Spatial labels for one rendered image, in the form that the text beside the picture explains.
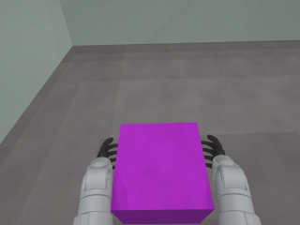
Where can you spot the right robot hand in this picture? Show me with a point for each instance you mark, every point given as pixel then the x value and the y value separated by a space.
pixel 216 151

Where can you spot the carton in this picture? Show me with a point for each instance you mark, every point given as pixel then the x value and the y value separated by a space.
pixel 160 175

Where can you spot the right robot forearm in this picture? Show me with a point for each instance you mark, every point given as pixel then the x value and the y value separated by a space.
pixel 233 194

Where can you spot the left robot hand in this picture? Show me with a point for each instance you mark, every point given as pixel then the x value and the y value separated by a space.
pixel 105 147

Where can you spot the left robot forearm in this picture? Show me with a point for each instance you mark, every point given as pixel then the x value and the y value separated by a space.
pixel 96 194

